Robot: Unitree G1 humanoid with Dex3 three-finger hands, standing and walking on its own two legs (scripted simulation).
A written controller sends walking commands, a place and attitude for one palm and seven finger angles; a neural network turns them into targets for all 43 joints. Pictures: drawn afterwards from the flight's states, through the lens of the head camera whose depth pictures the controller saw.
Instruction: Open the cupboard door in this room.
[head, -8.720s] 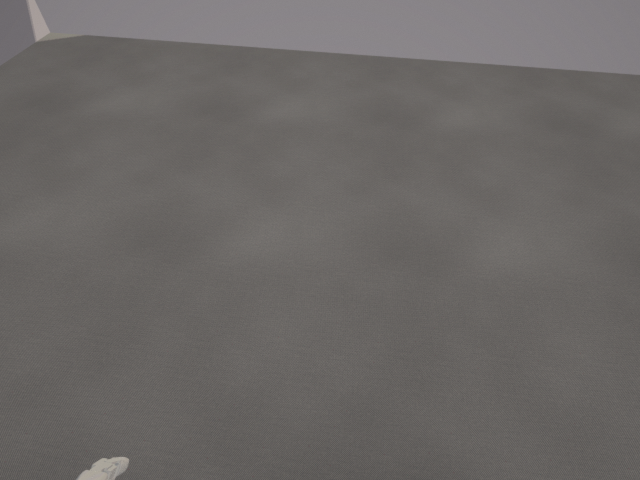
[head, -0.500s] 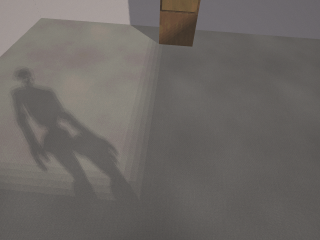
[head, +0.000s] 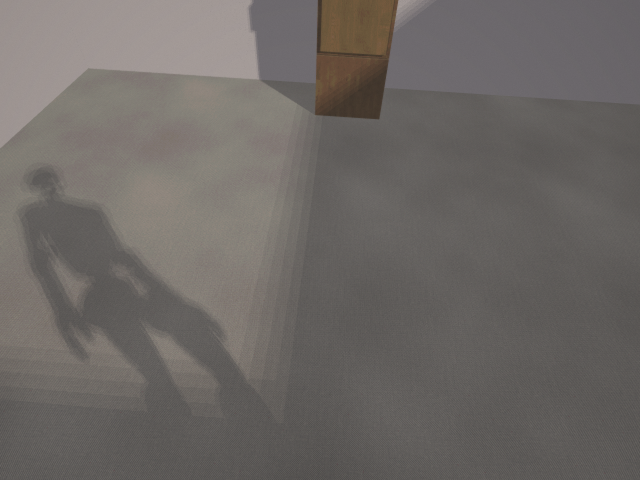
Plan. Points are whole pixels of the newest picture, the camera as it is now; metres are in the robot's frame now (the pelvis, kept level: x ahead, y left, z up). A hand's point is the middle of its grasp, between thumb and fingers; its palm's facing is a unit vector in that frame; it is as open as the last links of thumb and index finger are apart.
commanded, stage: turn or walk to find it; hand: left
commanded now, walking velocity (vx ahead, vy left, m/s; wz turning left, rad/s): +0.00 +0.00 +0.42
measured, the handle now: out of the picture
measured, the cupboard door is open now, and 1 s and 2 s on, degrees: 0 0 0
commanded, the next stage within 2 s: stand and wait in 0.10 s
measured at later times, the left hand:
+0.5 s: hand out of the picture -0.03 +0.15 -0.18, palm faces +0.05 -0.98 -0.18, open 7.4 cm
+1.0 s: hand out of the picture +0.04 +0.19 -0.17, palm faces +0.18 -0.95 -0.25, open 7.4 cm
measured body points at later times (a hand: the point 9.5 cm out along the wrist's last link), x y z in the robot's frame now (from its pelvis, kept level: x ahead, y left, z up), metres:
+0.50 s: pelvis -0.02 -0.02 +0.00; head -0.01 -0.02 +0.45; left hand -0.03 +0.20 -0.16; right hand -0.01 -0.25 -0.16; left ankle -0.01 +0.11 -0.74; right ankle +0.00 -0.14 -0.74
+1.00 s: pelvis -0.02 -0.03 -0.01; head +0.02 -0.02 +0.44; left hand +0.03 +0.24 -0.15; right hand +0.03 -0.26 -0.16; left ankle -0.01 +0.11 -0.74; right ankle -0.05 -0.15 -0.71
